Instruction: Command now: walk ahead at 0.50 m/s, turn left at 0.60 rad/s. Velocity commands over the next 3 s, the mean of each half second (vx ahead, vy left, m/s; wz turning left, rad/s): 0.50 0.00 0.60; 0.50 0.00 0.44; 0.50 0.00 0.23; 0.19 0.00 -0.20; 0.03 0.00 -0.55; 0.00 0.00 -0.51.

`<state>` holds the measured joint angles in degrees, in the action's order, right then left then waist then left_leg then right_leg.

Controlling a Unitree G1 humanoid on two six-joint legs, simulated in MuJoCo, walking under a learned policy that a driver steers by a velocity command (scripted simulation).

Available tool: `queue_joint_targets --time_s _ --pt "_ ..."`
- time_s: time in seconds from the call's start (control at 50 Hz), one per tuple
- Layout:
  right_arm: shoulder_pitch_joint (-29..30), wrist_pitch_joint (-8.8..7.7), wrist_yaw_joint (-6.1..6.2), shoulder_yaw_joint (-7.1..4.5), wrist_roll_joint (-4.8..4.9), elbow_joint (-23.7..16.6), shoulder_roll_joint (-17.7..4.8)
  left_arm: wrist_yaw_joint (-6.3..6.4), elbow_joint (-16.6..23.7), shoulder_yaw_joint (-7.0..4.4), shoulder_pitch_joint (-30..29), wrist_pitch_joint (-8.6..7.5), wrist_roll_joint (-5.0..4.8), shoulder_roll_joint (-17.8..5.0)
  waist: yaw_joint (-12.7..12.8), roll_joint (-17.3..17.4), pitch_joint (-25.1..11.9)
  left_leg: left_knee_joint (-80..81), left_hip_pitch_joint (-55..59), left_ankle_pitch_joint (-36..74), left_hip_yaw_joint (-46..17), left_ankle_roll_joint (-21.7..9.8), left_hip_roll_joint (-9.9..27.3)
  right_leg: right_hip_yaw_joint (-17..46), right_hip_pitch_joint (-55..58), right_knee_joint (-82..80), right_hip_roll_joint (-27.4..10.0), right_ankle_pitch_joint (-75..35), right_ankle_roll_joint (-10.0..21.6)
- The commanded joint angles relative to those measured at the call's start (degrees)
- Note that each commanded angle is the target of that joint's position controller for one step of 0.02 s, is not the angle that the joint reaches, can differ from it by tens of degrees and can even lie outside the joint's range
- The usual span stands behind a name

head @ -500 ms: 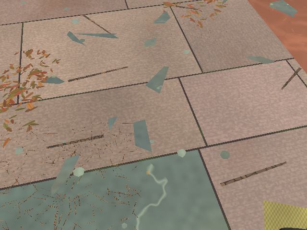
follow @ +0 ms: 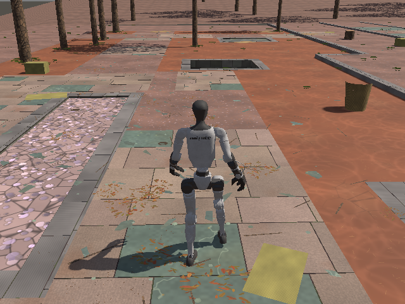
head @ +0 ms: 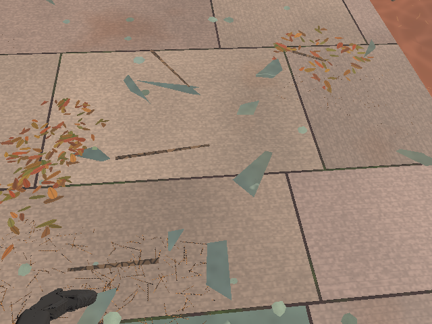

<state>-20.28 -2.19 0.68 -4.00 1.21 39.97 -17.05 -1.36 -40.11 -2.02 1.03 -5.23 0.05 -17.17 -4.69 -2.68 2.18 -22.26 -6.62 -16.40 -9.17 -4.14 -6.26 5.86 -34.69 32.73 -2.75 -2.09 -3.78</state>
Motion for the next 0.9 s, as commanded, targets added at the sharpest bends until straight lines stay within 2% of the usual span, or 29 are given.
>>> queue_joint_targets --time_s 0.02,0.06,0.08,0.1,0.12,0.14,0.16,0.18,0.2,0.22,0.26,0.3,0.34,0.42,0.5,0.52,0.56,0.58,0.6,0.62,0.64,0.66,0.68,0.7,0.72,0.74,0.76,0.82,0.9 --pt "-0.45 -0.35 0.52 -2.65 0.33 -2.34 -9.16 -0.38 4.73 -2.02 -3.81 -1.36 -0.48 -6.46 1.47 8.36 -1.33 2.39 -3.94 7.48 -13.10 -7.49 13.73 -0.57 8.46 -3.38 2.13 1.18 1.29" --pt "0.43 0.10 0.56 -2.63 0.19 -2.31 -8.72 -0.30 3.87 -2.79 0.31 -1.82 -0.56 -7.37 3.89 10.15 -2.05 -1.67 -2.80 9.22 -15.20 -6.29 13.65 -1.56 13.49 -5.12 2.51 5.88 3.22" --pt "0.58 0.17 0.48 -2.04 0.01 -2.46 -7.01 0.05 2.66 -3.55 5.20 -2.03 -0.21 -8.41 6.32 9.83 -4.51 -6.59 -3.86 11.19 -13.98 -4.71 11.29 -2.21 20.91 -6.83 2.10 6.05 4.75" --pt "0.29 0.05 0.25 -0.74 -0.57 -3.19 -3.55 0.48 1.98 -4.39 12.79 -2.31 0.78 -10.96 9.59 5.29 -11.55 -20.69 -9.07 7.03 -10.02 -2.53 7.91 4.80 34.22 -6.02 -5.69 8.41 8.18" --pt "-7.05 -0.43 0.29 0.41 0.66 -4.65 0.01 0.61 0.48 -5.63 19.05 -1.64 1.63 -16.12 7.40 -11.72 -19.58 -40.52 -28.42 -14.79 -1.46 2.07 -0.45 30.00 53.71 -10.82 -19.34 20.00 17.54" --pt "-7.86 -0.65 0.48 -0.21 1.45 -4.06 -5.10 0.08 -0.01 -5.09 19.67 -1.28 -0.05 -12.56 7.88 -13.13 -18.45 -50.28 -37.90 -17.46 -1.73 3.06 3.47 42.24 54.24 -15.26 -22.47 35.47 19.05" --pt "-2.00 -0.35 0.51 -1.33 1.27 -3.98 -9.04 0.32 0.88 -3.95 17.02 -0.98 -0.27 -8.24 9.46 -6.68 -10.91 -53.20 -40.10 -12.09 -1.68 3.53 5.91 33.93 47.85 -16.62 -19.76 36.86 16.44" --pt "2.08 0.00 0.61 -1.57 0.51 -4.64 -9.50 0.53 1.18 -3.39 14.18 -0.54 0.23 -6.78 9.05 -2.90 -6.51 -52.55 -38.69 -7.84 0.51 3.77 7.85 25.06 41.11 -16.80 -17.24 29.58 14.41" --pt "4.41 0.03 0.48 -1.68 -0.14 -5.29 -8.78 0.66 0.83 -2.95 12.29 -0.28 0.56 -5.55 8.15 -1.97 -3.27 -49.91 -37.20 -4.93 0.77 3.85 9.35 18.82 35.42 -17.83 -14.81 22.14 13.81" --pt "4.66 0.21 0.13 -1.76 -0.01 -5.47 -7.70 0.87 0.49 -2.55 11.41 -0.34 0.89 -4.52 6.90 -3.07 -1.99 -47.70 -34.72 -2.98 0.88 3.67 10.87 13.78 31.89 -19.08 -12.90 17.03 13.03" --pt "4.11 0.78 -0.30 -1.35 0.57 -5.54 -5.09 1.00 -0.35 -2.62 11.40 -0.78 0.48 -4.19 6.09 -4.37 -1.52 -44.75 -32.45 -1.65 2.46 3.72 11.91 7.59 29.22 -21.48 -11.54 11.75 13.22" --pt "6.04 1.17 -0.46 -0.89 0.28 -6.60 -3.56 1.03 -1.44 -3.18 12.11 -1.18 0.13 -5.69 6.07 -3.03 -0.67 -40.99 -34.07 0.35 3.03 4.18 12.55 3.80 28.98 -23.22 -12.33 7.06 14.39" --pt "7.92 1.15 -0.75 -0.58 0.04 -7.32 -2.98 1.09 -2.27 -3.68 12.64 -1.14 0.18 -7.12 6.34 -1.95 -0.62 -36.34 -35.55 4.64 3.33 4.64 12.96 0.24 30.47 -23.96 -12.92 2.56 14.96" --pt "13.76 0.38 -2.20 0.00 0.13 -8.26 -2.02 1.41 -3.37 -3.90 13.04 -0.45 -0.07 -8.51 8.23 -1.14 0.65 -23.58 -32.44 15.95 6.72 4.10 12.18 -8.65 31.40 -24.31 -11.06 -1.81 13.03" --pt "19.61 0.29 -3.59 0.17 0.38 -10.46 -1.91 1.54 -5.10 -4.42 16.11 0.67 -1.03 -10.46 9.60 -0.81 2.69 -15.75 -30.63 15.71 9.90 2.29 10.95 -12.68 35.91 -23.24 -12.65 -4.77 11.64" --pt "19.97 0.34 -3.86 -0.07 0.31 -10.91 -2.46 1.57 -5.33 -4.61 16.25 1.04 -1.37 -11.06 9.09 -1.00 2.68 -14.55 -29.72 13.51 10.77 1.39 10.22 -13.58 37.48 -21.74 -13.15 -9.21 11.19" --pt "17.48 0.68 -3.99 -1.19 -0.13 -10.98 -4.62 1.91 -5.32 -5.18 16.05 1.78 -1.95 -12.94 6.39 -2.72 -0.14 -13.55 -23.50 7.51 13.84 -0.98 6.70 -15.86 39.91 -14.28 -13.29 -28.35 10.07" --pt "12.38 0.90 -3.87 -2.28 -0.21 -9.90 -6.53 2.14 -5.18 -5.38 15.71 2.26 -2.18 -13.62 3.11 -3.01 -3.29 -12.56 -16.49 5.78 15.19 -2.58 4.37 -17.10 39.49 -6.23 -12.75 -36.14 9.37" --pt "2.77 1.17 -3.29 -4.05 -0.01 -7.21 -9.33 2.42 -4.84 -5.01 15.10 2.53 -2.26 -12.78 -2.16 -1.52 -8.14 -9.15 -2.54 9.29 15.22 -4.84 2.18 -18.71 34.00 5.80 -10.95 -35.49 7.66" --pt "-6.04 1.89 -2.02 -5.75 0.39 -5.06 -13.81 2.51 -3.84 -3.63 16.60 2.27 -0.34 -9.40 -5.08 5.90 -13.28 -8.42 15.18 8.65 2.66 -8.25 9.50 -18.55 18.90 23.91 -8.38 -12.77 5.17" --pt "-2.64 1.07 -1.94 -5.93 0.76 -6.22 -19.53 1.55 0.05 -1.01 21.17 0.66 1.25 -1.97 2.89 19.30 -19.61 -1.71 30.64 -3.88 -31.21 -19.53 23.44 -11.26 -5.04 42.53 3.50 36.42 2.35" --pt "-4.20 0.12 -2.30 -4.40 0.42 -7.29 -13.69 0.87 0.52 -1.99 13.64 -1.28 -0.98 -7.65 -2.44 11.38 -22.30 5.15 30.55 -10.09 -36.86 -18.83 24.70 -0.92 -11.10 46.74 2.43 35.16 3.21" --pt "-2.12 -0.78 -2.44 -3.47 -0.10 -6.48 -11.18 0.56 2.20 -2.48 9.03 -2.32 -2.66 -9.55 -2.28 9.24 -13.62 6.20 23.96 -4.92 -28.70 -16.13 23.09 -1.31 -14.19 44.49 0.18 29.14 4.38" --pt "1.21 -1.19 -2.40 -2.98 -0.04 -6.51 -9.90 0.92 1.84 -2.17 9.03 -2.80 -1.82 -8.56 0.55 4.57 -9.54 6.05 15.66 1.47 -22.48 -14.31 20.65 -1.17 -10.98 39.42 -2.14 24.38 4.53" --pt "4.94 -1.19 -2.22 -2.30 -0.26 -6.87 -7.89 1.18 0.85 -2.36 9.92 -2.68 -0.41 -8.56 2.96 3.77 -6.81 6.51 8.61 8.27 -16.70 -12.97 18.62 -1.41 -7.08 34.71 -3.87 21.66 3.89" --pt "7.07 -1.28 -1.94 -1.70 -1.13 -7.55 -6.59 1.01 0.26 -2.55 11.53 -2.03 -0.11 -8.70 4.85 5.49 -6.04 7.67 3.84 13.26 -13.67 -12.59 17.42 -1.21 -3.18 32.81 -5.05 19.54 3.42" --pt "7.95 -1.43 -1.75 -1.50 -1.32 -7.45 -6.11 0.88 -0.18 -2.53 12.43 -1.36 0.06 -8.24 5.63 5.90 -5.72 8.81 1.00 16.64 -12.04 -12.72 16.80 -1.78 -1.17 31.18 -5.23 18.58 2.66" --pt "6.29 -2.06 -0.97 -1.55 -1.14 -5.15 -7.28 0.86 0.02 -1.83 10.68 0.02 0.58 -5.56 5.52 5.24 -3.53 10.90 -4.47 23.70 -5.80 -12.74 15.41 -3.66 -0.47 24.13 -4.78 12.97 0.23" --pt "3.36 -2.04 -0.29 -1.49 -0.83 -2.48 -8.02 0.38 1.77 -0.89 2.52 -0.15 0.25 -3.44 2.12 5.76 -0.92 11.45 -5.73 19.32 -0.37 -9.28 12.35 -4.56 1.57 7.65 -2.77 -2.97 0.04"
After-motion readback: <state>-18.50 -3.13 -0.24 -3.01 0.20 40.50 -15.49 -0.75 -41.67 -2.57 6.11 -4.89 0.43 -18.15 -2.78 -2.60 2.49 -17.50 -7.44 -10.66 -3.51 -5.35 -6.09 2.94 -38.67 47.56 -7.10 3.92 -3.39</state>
